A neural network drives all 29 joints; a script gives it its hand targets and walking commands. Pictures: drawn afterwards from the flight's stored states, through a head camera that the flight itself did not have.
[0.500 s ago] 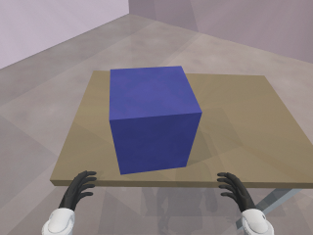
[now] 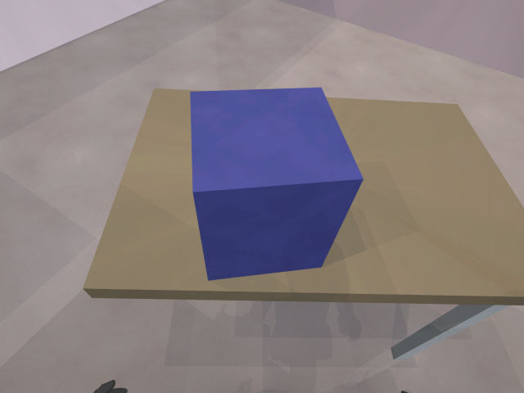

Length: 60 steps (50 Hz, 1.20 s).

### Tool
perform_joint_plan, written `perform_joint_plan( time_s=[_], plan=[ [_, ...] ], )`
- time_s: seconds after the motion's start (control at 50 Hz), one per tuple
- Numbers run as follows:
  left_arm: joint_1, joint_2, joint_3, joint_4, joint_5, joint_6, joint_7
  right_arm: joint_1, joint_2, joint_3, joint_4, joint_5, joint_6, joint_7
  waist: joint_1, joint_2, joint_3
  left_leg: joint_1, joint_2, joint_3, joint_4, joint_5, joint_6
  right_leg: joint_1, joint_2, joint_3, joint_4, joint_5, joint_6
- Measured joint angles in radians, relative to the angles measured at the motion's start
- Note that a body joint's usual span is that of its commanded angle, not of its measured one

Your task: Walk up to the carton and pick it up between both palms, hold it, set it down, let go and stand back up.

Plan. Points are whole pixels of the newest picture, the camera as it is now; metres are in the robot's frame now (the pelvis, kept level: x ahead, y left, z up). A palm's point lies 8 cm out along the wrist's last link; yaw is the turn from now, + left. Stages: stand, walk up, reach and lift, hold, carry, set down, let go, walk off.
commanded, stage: stand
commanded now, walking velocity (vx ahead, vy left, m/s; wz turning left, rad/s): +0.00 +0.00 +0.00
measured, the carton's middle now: (262, 188) +0.42 +0.00 +0.06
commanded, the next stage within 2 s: none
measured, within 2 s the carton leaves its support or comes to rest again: neither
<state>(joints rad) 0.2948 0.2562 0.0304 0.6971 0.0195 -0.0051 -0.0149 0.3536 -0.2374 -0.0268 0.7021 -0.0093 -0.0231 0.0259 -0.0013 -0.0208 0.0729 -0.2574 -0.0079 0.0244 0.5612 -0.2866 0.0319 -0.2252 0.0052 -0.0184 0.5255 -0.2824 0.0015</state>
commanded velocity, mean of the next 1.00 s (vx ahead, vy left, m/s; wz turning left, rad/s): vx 0.00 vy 0.00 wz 0.00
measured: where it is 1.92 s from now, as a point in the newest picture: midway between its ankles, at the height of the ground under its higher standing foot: outside the picture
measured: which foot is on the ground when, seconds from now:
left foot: down 0.00-1.00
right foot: down 0.00-1.00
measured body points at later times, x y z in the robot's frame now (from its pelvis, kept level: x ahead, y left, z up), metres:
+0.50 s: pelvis +0.01 +0.01 +0.00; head +0.01 +0.02 +0.45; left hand +0.11 +0.27 -0.12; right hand +0.13 -0.24 -0.10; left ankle +0.01 +0.10 -0.73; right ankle +0.00 -0.12 -0.73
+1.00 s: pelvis +0.00 +0.01 +0.00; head +0.00 +0.02 +0.45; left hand +0.06 +0.26 -0.13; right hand +0.09 -0.24 -0.11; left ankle +0.01 +0.10 -0.73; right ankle +0.00 -0.12 -0.73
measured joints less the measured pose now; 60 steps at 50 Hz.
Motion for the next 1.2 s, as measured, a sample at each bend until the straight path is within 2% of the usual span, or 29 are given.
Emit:
perform_joint_plan(
  time_s=[0.46, 1.2],
  plan=[
    [-0.022, -0.007, -0.03, 0.057, -0.006, 0.001, 0.018, -0.05, 0.005, 0.017, -0.045, 0.006, 0.005, -0.022, 0.007, 0.001, -0.057, 0.047, -0.027, -0.001, -0.02, -0.013, 0.018, 0.046, -0.027, 0.001, -0.009, -0.022, 0.021],
    [0.026, -0.013, -0.032, 0.174, -0.012, 0.006, 0.026, -0.001, 0.011, 0.015, 0.069, 0.007, 0.012, -0.037, 0.008, 0.005, -0.048, 0.055, -0.031, -0.028, -0.079, 0.049, 0.005, 0.055, -0.03, -0.021, -0.049, 0.019, 0.01]
  ],
)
